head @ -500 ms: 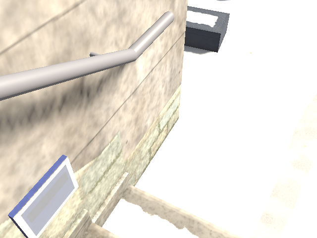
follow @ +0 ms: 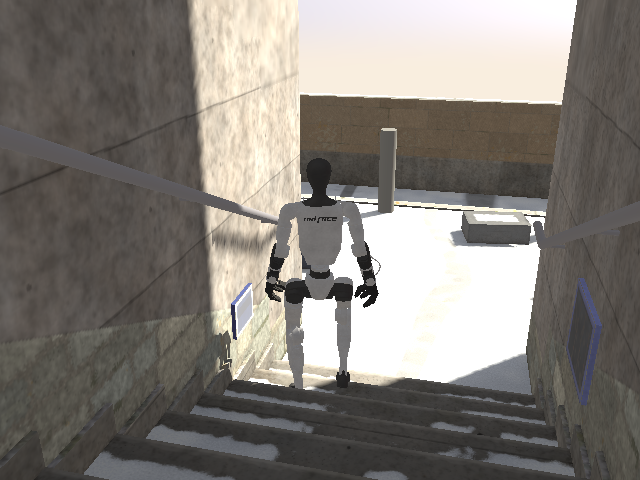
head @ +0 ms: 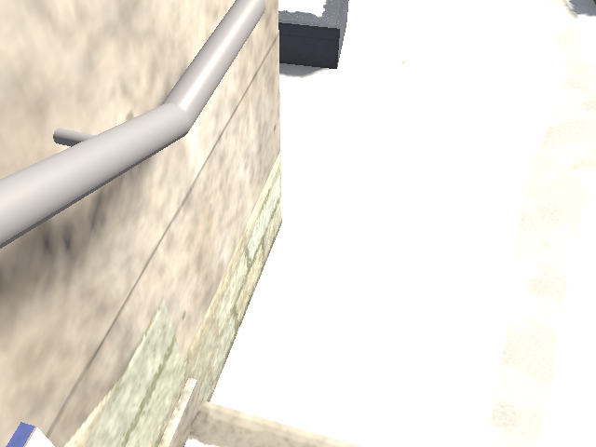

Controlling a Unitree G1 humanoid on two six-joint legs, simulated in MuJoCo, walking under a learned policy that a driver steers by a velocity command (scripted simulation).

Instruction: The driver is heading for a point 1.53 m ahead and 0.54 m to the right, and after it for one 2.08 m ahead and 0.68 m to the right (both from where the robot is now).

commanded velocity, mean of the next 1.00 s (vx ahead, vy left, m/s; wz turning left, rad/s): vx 0.03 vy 0.00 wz -0.53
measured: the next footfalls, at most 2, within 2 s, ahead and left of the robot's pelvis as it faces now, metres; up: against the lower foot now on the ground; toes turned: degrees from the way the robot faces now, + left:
right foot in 0.16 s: +0.09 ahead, -0.12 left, +0.00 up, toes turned -29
left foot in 0.98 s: +0.13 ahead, +0.11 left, +0.00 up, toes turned -33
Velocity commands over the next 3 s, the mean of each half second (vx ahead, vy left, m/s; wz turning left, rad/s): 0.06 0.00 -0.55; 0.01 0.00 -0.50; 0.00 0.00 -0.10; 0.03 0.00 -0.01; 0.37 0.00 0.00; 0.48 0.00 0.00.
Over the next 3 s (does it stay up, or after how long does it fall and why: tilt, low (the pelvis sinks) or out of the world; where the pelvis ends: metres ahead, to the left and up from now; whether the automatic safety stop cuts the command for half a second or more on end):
stays up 0.51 -0.34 -0.22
